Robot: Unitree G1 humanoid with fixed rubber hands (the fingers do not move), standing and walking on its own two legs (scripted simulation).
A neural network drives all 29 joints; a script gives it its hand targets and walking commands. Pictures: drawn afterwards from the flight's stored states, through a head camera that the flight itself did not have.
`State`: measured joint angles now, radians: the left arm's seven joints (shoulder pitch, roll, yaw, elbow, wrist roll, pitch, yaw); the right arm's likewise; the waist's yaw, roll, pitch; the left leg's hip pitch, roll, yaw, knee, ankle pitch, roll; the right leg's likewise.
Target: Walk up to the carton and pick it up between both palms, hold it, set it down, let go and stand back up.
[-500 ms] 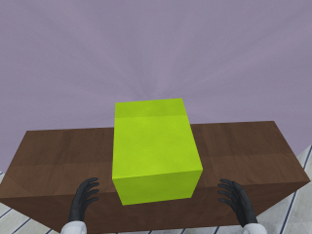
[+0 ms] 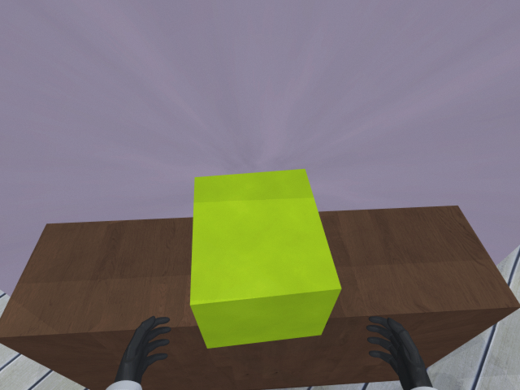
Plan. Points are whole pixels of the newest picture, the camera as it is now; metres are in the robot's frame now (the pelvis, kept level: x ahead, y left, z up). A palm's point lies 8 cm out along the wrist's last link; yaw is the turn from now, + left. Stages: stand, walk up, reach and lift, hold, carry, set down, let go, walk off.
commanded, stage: set down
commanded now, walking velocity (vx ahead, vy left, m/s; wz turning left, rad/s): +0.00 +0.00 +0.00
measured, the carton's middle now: (257, 255) +0.35 +0.04 -0.05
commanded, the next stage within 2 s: let go in 0.52 s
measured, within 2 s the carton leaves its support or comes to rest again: neither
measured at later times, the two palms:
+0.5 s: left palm (128, 380) +0.14 +0.23 -0.07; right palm out of the picture +0.14 -0.21 -0.08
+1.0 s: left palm (132, 379) +0.15 +0.23 -0.08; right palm out of the picture +0.14 -0.22 -0.08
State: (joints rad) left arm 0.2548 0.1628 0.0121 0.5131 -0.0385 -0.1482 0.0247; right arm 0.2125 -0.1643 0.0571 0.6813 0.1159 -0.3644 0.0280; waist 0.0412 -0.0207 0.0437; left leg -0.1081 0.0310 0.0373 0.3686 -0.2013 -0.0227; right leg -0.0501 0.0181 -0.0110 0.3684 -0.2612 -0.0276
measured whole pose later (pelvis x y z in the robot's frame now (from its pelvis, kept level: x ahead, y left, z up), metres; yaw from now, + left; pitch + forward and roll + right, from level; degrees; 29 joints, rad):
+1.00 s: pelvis -0.01 +0.01 +0.00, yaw -2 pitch -4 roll +0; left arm 0.21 0.17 0.03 0.51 0.00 0.08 0.00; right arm 0.21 -0.18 0.00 0.68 0.02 -0.21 0.02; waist 0.02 -0.01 0.09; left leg -0.10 0.04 0.07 0.38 -0.20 -0.02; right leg -0.05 0.02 0.01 0.38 -0.25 -0.02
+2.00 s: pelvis -0.04 +0.03 -0.01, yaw -6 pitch +0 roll +0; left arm 0.31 0.14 0.03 1.01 0.02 -0.01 0.02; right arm 0.38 -0.18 -0.05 0.96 -0.02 0.02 -0.02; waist 0.00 0.02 0.00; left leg -0.26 0.04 0.13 0.46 -0.20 0.02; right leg -0.24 0.02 0.09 0.46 -0.22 0.02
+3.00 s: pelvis -0.03 +0.04 +0.00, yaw -6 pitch -1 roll +0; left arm 0.30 0.10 -0.01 1.17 0.01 0.00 0.04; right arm 0.35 -0.12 -0.01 1.11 -0.01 0.00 -0.04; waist -0.01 0.01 0.01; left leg -0.22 0.01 0.12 0.43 -0.20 0.04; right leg -0.20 0.00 0.10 0.43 -0.22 0.04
